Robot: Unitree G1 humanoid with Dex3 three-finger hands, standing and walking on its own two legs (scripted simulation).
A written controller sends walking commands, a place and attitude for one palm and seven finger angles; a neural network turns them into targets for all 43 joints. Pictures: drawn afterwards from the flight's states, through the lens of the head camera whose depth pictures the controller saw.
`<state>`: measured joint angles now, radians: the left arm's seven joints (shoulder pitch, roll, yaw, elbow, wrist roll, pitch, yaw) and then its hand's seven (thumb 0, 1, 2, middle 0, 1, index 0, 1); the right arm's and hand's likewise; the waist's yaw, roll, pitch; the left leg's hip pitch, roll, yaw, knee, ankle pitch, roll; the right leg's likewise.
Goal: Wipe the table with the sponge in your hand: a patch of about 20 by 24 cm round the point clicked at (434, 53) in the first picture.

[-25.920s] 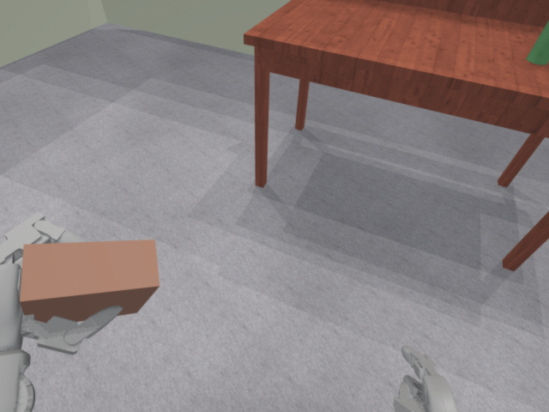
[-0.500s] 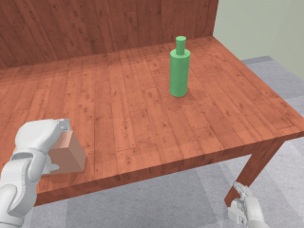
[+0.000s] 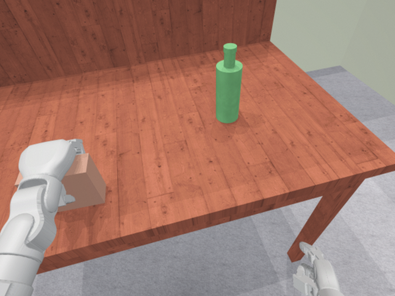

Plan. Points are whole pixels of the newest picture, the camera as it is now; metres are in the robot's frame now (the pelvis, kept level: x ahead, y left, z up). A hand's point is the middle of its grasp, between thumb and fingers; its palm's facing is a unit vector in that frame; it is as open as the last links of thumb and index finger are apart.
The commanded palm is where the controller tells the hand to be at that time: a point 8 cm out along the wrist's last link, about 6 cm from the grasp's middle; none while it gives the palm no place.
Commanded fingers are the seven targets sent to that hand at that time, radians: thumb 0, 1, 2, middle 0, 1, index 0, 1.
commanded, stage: wipe forward along the first lane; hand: left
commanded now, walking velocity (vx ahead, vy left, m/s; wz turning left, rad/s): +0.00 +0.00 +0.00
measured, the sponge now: (69, 189) +0.28 +0.33 +0.05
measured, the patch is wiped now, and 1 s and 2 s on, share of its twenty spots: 0.20 0.35 0.55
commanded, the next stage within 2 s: slide across to the middle lane in 1.22 s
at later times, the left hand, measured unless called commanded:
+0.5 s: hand (66, 160) +0.33 +0.34 +0.10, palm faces -0.08 +0.02 -1.00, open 9.5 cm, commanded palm +0.31 +0.34 +0.14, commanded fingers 0.00 0.10 1.30 -1.20 -1.60 -1.20 -1.60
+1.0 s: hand (66, 143) +0.37 +0.37 +0.10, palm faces -0.14 +0.02 -0.99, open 9.5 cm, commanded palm +0.37 +0.37 +0.13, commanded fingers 0.00 0.10 1.30 -1.20 -1.60 -1.20 -1.60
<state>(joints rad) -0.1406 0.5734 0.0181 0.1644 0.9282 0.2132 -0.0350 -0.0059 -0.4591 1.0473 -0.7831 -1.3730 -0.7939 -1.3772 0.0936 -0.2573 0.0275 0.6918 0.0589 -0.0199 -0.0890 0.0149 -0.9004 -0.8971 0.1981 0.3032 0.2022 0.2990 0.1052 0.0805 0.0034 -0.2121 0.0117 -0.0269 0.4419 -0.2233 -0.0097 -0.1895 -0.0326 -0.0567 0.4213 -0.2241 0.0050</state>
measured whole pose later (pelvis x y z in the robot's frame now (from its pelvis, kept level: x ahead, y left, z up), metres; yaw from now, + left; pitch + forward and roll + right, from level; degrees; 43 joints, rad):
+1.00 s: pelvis +0.00 +0.00 -0.01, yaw -1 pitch +7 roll -1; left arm -0.55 0.70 0.13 0.78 1.02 0.03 -0.03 0.01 -0.48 1.06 -0.79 -1.36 -0.81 -1.37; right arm 0.25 -0.31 -0.02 0.72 0.08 0.07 -0.07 0.01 -0.90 -0.90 0.20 0.30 0.20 0.30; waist 0.01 0.07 -0.06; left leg -0.41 0.02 -0.01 0.54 -0.26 0.00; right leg -0.39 -0.02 -0.04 0.50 -0.24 0.01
